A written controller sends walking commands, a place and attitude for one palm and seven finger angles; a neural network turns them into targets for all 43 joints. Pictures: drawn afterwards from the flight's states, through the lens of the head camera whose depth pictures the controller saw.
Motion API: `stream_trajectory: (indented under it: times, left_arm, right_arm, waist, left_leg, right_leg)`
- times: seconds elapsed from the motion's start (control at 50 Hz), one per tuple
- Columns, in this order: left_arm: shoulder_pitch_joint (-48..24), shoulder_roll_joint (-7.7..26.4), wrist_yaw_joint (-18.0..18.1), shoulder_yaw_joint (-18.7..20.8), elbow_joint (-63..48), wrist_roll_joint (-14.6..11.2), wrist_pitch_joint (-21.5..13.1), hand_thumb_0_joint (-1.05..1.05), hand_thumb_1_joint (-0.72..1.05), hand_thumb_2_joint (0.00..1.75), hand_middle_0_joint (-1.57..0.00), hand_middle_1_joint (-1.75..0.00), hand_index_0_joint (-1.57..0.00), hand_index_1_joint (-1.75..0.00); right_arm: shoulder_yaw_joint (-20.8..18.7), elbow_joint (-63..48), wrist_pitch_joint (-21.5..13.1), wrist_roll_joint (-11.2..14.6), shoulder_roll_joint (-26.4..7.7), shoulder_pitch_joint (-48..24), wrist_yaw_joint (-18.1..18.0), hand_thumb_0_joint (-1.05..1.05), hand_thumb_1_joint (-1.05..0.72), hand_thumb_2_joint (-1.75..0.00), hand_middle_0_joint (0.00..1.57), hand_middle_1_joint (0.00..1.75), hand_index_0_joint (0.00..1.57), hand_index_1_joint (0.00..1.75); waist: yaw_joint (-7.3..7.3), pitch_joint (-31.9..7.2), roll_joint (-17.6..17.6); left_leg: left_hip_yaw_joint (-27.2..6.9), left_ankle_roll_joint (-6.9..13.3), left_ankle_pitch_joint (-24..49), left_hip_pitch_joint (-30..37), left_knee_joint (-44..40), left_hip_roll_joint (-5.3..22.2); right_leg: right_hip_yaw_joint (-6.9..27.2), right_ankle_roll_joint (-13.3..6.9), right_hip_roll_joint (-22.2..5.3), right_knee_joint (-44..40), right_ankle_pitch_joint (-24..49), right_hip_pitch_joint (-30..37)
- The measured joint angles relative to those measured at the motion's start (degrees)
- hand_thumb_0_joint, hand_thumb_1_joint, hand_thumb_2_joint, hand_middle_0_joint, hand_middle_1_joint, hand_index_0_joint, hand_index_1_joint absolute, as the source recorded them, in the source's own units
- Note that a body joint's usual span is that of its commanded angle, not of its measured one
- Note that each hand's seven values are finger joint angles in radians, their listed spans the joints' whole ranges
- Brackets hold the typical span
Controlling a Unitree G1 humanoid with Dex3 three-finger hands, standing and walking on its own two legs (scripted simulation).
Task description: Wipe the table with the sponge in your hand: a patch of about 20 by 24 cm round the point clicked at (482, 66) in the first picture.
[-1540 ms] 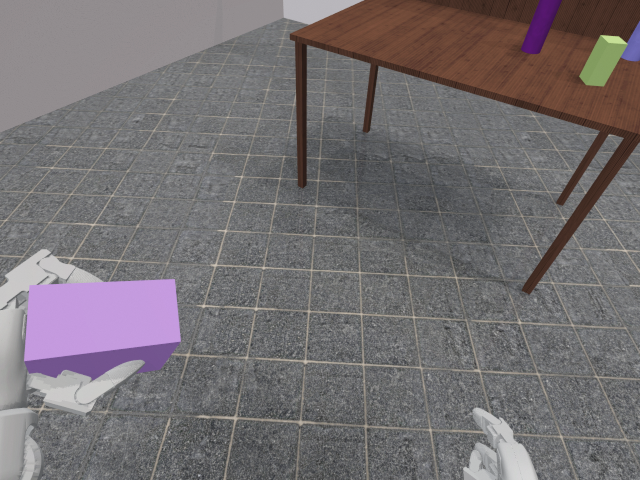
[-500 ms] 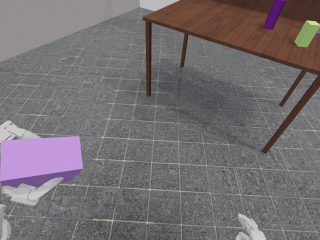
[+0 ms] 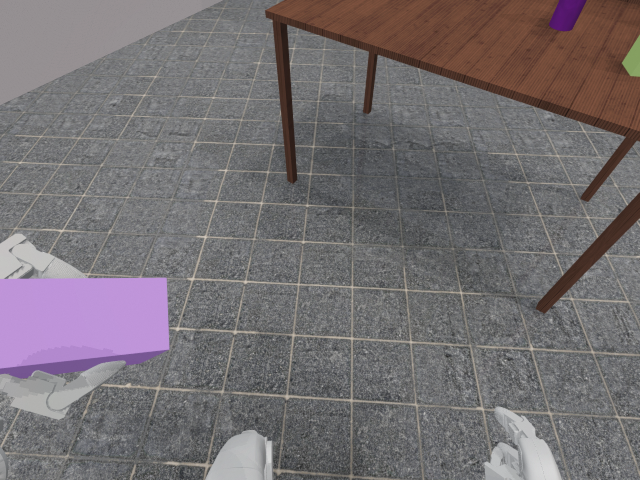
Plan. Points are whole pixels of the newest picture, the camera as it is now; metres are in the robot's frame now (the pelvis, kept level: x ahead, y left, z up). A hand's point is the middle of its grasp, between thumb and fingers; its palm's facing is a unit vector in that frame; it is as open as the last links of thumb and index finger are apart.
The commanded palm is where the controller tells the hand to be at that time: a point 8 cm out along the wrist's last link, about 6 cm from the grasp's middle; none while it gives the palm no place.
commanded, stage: walk to a spot facing it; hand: left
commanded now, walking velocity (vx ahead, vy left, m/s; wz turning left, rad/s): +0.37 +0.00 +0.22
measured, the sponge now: (106, 327) +0.22 +0.20 +0.16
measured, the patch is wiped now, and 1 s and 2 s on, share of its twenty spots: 0.00 0.00 0.00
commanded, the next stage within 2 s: turn to face it in 1.42 s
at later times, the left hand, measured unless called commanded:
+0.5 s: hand (103, 185) +0.36 +0.24 +0.19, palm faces +0.43 -0.78 -0.46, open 9.9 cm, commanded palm +0.31 +0.28 +0.18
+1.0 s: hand (115, 126) +0.49 +0.28 +0.17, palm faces +0.60 -0.71 -0.38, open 9.9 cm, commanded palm +0.42 +0.30 +0.18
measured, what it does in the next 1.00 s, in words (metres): walks ahead: left foot, then right foot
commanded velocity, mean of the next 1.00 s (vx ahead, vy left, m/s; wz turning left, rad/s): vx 0.36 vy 0.00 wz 0.27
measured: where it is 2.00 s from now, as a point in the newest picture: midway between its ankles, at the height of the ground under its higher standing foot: (324, 381)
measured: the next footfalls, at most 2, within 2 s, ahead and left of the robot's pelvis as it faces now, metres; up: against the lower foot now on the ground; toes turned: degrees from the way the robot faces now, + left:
left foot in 0.22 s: +0.18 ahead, +0.16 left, +0.00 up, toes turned +12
right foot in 0.56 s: +0.31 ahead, -0.14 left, +0.00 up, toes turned -7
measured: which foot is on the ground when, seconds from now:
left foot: up 0.00-0.20, down 0.22-0.56, up 0.58-0.92, down 0.94-1.00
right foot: down 0.00-0.22, up 0.24-0.54, down 0.56-0.94, up 0.96-1.00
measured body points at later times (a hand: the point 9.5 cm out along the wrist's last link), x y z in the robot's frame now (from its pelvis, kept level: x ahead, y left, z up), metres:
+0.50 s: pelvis +0.17 +0.00 +0.00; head +0.20 -0.01 +0.45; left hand +0.33 +0.28 +0.22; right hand +0.34 -0.18 -0.10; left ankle +0.14 +0.15 -0.73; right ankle +0.23 -0.14 -0.70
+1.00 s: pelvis +0.32 +0.00 -0.02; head +0.34 +0.02 +0.43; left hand +0.45 +0.31 +0.19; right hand +0.54 -0.23 -0.08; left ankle +0.35 +0.11 -0.73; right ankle +0.27 -0.14 -0.69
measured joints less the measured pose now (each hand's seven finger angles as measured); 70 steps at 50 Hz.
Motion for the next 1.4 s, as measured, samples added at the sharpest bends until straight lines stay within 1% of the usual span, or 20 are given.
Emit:
stream_trajectory:
  times: [0.2,0.26,0.3,0.36,0.44,0.54,0.56,0.58,0.62,0.7,0.8,0.9,0.96,1.02,1.06,1.2,1.28,1.3,1.34,1.4]
  left_arm:
    - [-2.52,-1.43,2.86,-1.87,0.41,-0.1,1.7,-0.01,-0.48,0.98,-0.78,-1.32,-0.78,-1.32]
    - [-5.84,-1.37,3.27,-1.48,1.58,-0.26,1.46,-0.01,-0.48,0.98,-0.78,-1.32,-0.78,-1.32]
    - [-8.01,-0.81,2.83,-1.24,3.62,-0.19,1.67,-0.01,-0.48,0.98,-0.78,-1.32,-0.78,-1.32]
    - [-7.29,0.02,2.16,-0.74,2.62,-0.26,2.14,-0.01,-0.48,0.98,-0.78,-1.32,-0.78,-1.32]
    - [-2.41,-0.17,1.56,-0.63,-1.54,-0.57,0.55,-0.01,-0.48,0.98,-0.78,-1.32,-0.78,-1.32]
    - [-1.3,0.59,1.06,0.07,0.56,-0.59,-0.38,-0.01,-0.48,0.98,-0.79,-1.33,-0.78,-1.33]
    - [-1.94,1.35,1.08,0.44,1.22,-0.46,0.01,-0.01,-0.48,0.98,-0.79,-1.33,-0.78,-1.33]
    - [-3.32,1.22,1.06,0.3,2.2,-0.1,0.33,-0.01,-0.48,0.98,-0.79,-1.33,-0.78,-1.33]
    - [-6.28,-1.25,0.85,-1.23,4.64,0.08,1.12,-0.01,-0.48,0.98,-0.79,-1.33,-0.78,-1.33]
    - [-5.32,-4.09,0.19,-2.51,5.5,0.14,1.55,-0.01,-0.48,0.98,-0.79,-1.33,-0.78,-1.33]
    - [-1.31,-1.79,0.81,-1.59,1.12,0.13,0.76,-0.01,-0.48,0.99,-0.79,-1.33,-0.78,-1.33]
    - [-0.1,-0.05,2.7,0.06,-3.18,-0.24,0.14,-0.01,-0.48,0.99,-0.79,-1.33,-0.78,-1.33]
    - [-2.04,0.2,3.55,1.0,-3.64,-0.43,-0.26,-0.01,-0.48,0.99,-0.79,-1.33,-0.78,-1.33]
    - [-6.51,0.8,2.81,0.96,0.33,-0.08,0.04,-0.01,-0.48,0.99,-0.79,-1.33,-0.78,-1.33]
    - [-6.87,0.86,2.13,1.0,0.65,-0.14,0.93,-0.01,-0.48,0.99,-0.79,-1.33,-0.78,-1.33]
    - [-0.31,0.11,0.67,-0.03,-3.08,-1.11,-0.36,-0.01,-0.48,0.99,-0.79,-1.33,-0.78,-1.33]
    - [-1.58,0.96,0.45,0.41,0.97,-0.8,0.8,-0.01,-0.48,0.99,-0.79,-1.33,-0.78,-1.33]
    - [-2.88,0.8,0.51,0.27,2.06,-0.43,1.33,-0.01,-0.48,0.99,-0.79,-1.33,-0.78,-1.33]
    - [-6.05,-1.43,0.56,-1.42,4.8,-0.12,2.36,-0.01,-0.48,0.99,-0.79,-1.33,-0.78,-1.33]
    - [-6.36,-4.22,0.53,-2.9,5.93,-0.11,3.24,-0.01,-0.48,0.99,-0.79,-1.33,-0.78,-1.33]
  right_arm:
    - [0.48,-2.53,-0.84,-0.08,0.01,3.79,-1.29,0.01,-0.91,-0.9,0.2,0.3,0.2,0.3]
    - [0.89,-2.9,-1.39,0.01,1.82,1.76,-1.47,0.01,-0.91,-0.9,0.2,0.3,0.2,0.3]
    - [1.61,-2.41,-1.91,-0.03,3.94,-0.03,-0.93,0.01,-0.91,-0.9,0.2,0.3,0.2,0.3]
    - [3.06,-2.14,-2.76,0.3,6.97,-0.99,0.52,0.01,-0.91,-0.9,0.2,0.3,0.2,0.3]
    - [4.28,-2.17,-4.2,0.18,8.81,0.76,1.46,0.01,-0.9,-0.9,0.21,0.3,0.2,0.3]
    - [4.26,-1.14,-4.23,0.26,8.02,3.57,0.53,0.01,-0.9,-0.9,0.21,0.3,0.21,0.3]
    - [4.11,-1.12,-3.99,0.42,7.7,4.09,0.28,0.01,-0.9,-0.9,0.21,0.3,0.21,0.3]
    - [3.77,-0.61,-3.59,0.56,6.87,3.86,0.09,0.01,-0.9,-0.9,0.21,0.3,0.21,0.3]
    - [2.86,1.89,-2.51,0.49,3.99,2.06,-0.04,0.01,-0.9,-0.9,0.21,0.3,0.21,0.3]
    - [0.94,3.66,-0.47,0.71,-0.08,-0.03,-0.03,0.01,-0.9,-0.9,0.21,0.3,0.21,0.3]
    - [-0.83,0.35,-0.28,0.49,-1.51,1.09,-0.38,0.02,-0.91,-0.9,0.2,0.3,0.2,0.3]
    - [-1.76,-2.89,-0.93,0.23,-1.79,3.12,-0.64,0.01,-0.91,-0.9,0.2,0.3,0.2,0.3]
    - [-2.04,-4.24,-1.53,0.33,-1.11,2.55,-1.07,0.01,-0.91,-0.9,0.2,0.3,0.2,0.3]
    - [-1.07,-2.91,-2.21,0.62,2.29,0.08,-0.46,0.01,-0.91,-0.9,0.2,0.3,0.2,0.3]
    - [0.33,-2.38,-2.57,0.92,4.68,-0.72,0.41,0.01,-0.91,-0.9,0.2,0.3,0.2,0.3]
    - [4.08,-2.07,-4.77,0.57,8.68,1.54,1.4,0.01,-0.9,-0.9,0.21,0.3,0.2,0.3]
    - [4.6,-1.19,-4.17,0.69,8.01,2.94,0.47,0.01,-0.9,-0.9,0.21,0.3,0.21,0.3]
    - [4.47,-0.79,-3.86,0.77,7.38,2.75,0.26,0.01,-0.9,-0.9,0.21,0.3,0.21,0.3]
    - [3.75,1.38,-3.09,0.44,4.91,1.41,0.02,0.01,-0.9,-0.9,0.21,0.3,0.21,0.3]
    - [2.44,3.05,-1.57,0.28,1.67,-0.18,0.07,0.01,-0.9,-0.9,0.21,0.3,0.21,0.3]
  waist:
    - [2.81,-3.03,-2.62]
    - [2.55,-2.04,-3.83]
    - [1.52,-1.26,-3.48]
    - [0.59,-1.1,-2.47]
    - [1.19,-1.31,-0.18]
    - [2.51,-1.37,2.88]
    - [2.44,-1.57,2.59]
    - [2.6,-1.39,2.7]
    - [2.65,-0.23,3.94]
    - [1.51,0.46,3.67]
    - [0.31,0.11,0.12]
    - [1.25,-0.58,-2.6]
    - [1.57,-0.52,-3.52]
    - [0.57,-0.04,-3.4]
    - [0.17,-0.54,-2.95]
    - [1.61,-1.69,1.28]
    - [3.11,-2.16,3.07]
    - [3.35,-2.1,3.12]
    - [3.31,-1.2,3.99]
    - [2.85,-0.1,3.27]
  left_leg:
    - [6.25,1.89,3.0,13.54,-31.92,-1.33]
    - [6.74,2.46,5.0,15.5,-31.08,-2.34]
    - [5.98,2.28,2.34,15.85,-29.39,-2.02]
    - [4.94,1.69,1.79,17.28,-31.42,-0.99]
    - [4.25,0.13,2.18,20.38,-35.71,0.75]
    - [2.05,-1.6,-1.28,22.86,-34.17,2.58]
    - [1.56,-0.67,-3.42,21.66,-30.47,2.47]
    - [0.63,0.41,-6.45,19.23,-23.6,2.18]
    - [-2.3,1.38,-9.51,13.73,-8.07,0.25]
    - [-1.48,0.56,-5.91,5.41,6.41,-1.71]
    - [2.42,0.65,-2.29,4.58,-9.59,-0.5]
    - [5.72,1.24,0.5,10.29,-27.69,-1.39]
    - [6.36,3.18,5.99,13.03,-30.62,-2.7]
    - [4.5,3.62,2.01,13.03,-27.34,-2.78]
    - [3.43,3.24,1.7,13.93,-28.85,-2.53]
    - [0.19,1.05,2.5,18.83,-35.31,-1.35]
    - [-2.37,0.13,-1.74,19.02,-30.56,-1.35]
    - [-2.55,0.79,-5.13,17.19,-25.23,-1.63]
    - [-3.63,1.13,-9.72,12.13,-10.35,-2.86]
    - [-2.11,0.0,-8.78,6.26,4.1,-3.67]
  right_leg:
    - [-0.43,3.15,-2.49,1.14,-7.14,6.99]
    - [3.87,4.2,-3.67,14.72,-13.35,3.09]
    - [7.82,4.74,-2.11,27.13,-15.96,-2.13]
    - [9.32,5.59,-1.86,34.44,-14.05,-9.5]
    - [7.32,6.48,-3.6,24.41,-8.19,-12.75]
    - [3.28,7.03,-2.61,5.59,-2.64,-6.33]
    - [3.19,6.3,-2.54,2.07,-1.83,-4.35]
    - [3.05,4.83,-2.83,3.01,2.12,-4.68]
    - [2.07,3.33,-3.38,7.44,0.27,-4.71]
    - [0.75,3.76,-3.91,5.07,-2.13,-0.85]
    - [-1.06,4.03,-4.58,-0.54,-1.99,3.64]
    - [-2.07,5.7,-5.71,0.6,-5.6,6.19]
    - [0.82,6.54,-7.0,13.48,-11.79,2.89]
    - [7.32,6.5,-3.42,33.3,-16.44,-4.88]
    - [8.43,6.79,-2.46,37.9,-15.41,-9.52]
    - [6.01,7.98,-3.0,16.04,-6.77,-10.63]
    - [3.92,7.78,-1.71,1.53,-3.17,-3.31]
    - [3.73,6.36,-2.01,1.45,2.11,-3.3]
    - [2.13,4.19,-3.12,5.56,1.12,-3.38]
    - [0.77,3.82,-4.59,4.98,-1.83,-0.93]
